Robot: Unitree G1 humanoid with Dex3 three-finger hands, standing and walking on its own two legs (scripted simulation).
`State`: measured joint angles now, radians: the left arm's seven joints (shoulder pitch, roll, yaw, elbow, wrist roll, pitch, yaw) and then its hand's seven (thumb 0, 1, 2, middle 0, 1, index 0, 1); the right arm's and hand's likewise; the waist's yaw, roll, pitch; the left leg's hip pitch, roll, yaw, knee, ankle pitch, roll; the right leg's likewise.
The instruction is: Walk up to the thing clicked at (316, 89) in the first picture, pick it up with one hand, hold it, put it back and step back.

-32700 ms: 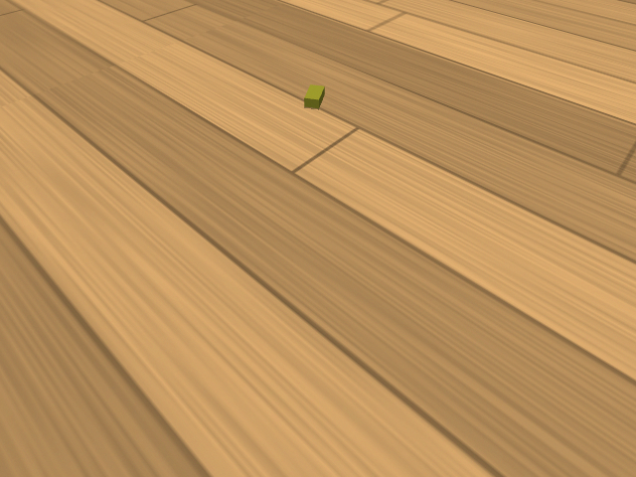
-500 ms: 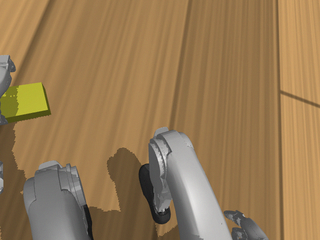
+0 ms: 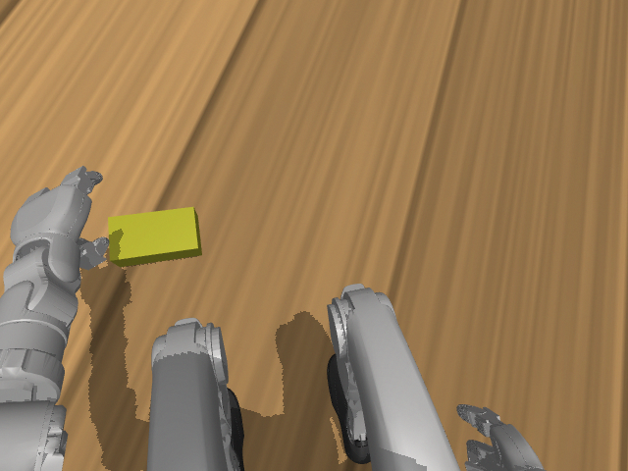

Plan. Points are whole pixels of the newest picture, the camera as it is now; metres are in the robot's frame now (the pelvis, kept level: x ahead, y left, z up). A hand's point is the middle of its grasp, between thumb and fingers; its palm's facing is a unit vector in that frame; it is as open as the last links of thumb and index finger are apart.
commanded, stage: home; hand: left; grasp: from above
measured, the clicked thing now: (156, 236) +0.52 +0.22 -0.39
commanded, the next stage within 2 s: none
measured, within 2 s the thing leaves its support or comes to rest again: neither
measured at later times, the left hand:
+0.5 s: hand (38, 372) +0.27 +0.19 +0.09, palm faces -0.05 -0.92 -0.39, open 7.4 cm
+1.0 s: hand out of the picture +0.22 +0.19 +0.25, palm faces +0.14 -0.97 -0.21, open 7.4 cm
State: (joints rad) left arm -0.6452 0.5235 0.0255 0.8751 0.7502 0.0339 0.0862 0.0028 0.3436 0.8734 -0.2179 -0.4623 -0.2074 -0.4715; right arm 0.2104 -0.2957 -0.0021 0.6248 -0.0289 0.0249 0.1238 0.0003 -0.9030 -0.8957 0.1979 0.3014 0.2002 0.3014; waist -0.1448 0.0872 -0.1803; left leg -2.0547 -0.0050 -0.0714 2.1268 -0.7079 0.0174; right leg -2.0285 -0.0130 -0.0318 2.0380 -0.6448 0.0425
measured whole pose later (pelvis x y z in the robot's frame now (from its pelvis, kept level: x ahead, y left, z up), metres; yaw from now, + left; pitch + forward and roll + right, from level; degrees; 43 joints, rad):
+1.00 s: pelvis +0.08 +0.00 +0.29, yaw +5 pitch +11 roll -3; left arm 0.53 0.23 0.03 -0.15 -0.06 0.46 0.04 0.01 0.90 0.90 -0.20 -0.30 -0.20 -0.30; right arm 0.31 -0.22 0.03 0.51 0.03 -0.21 -0.19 0.01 -0.91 -0.90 0.20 0.30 0.20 0.30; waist -0.06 0.06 -0.20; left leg -0.71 0.01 -0.06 1.03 -0.50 0.00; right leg -0.68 -0.01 -0.05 0.94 -0.45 0.02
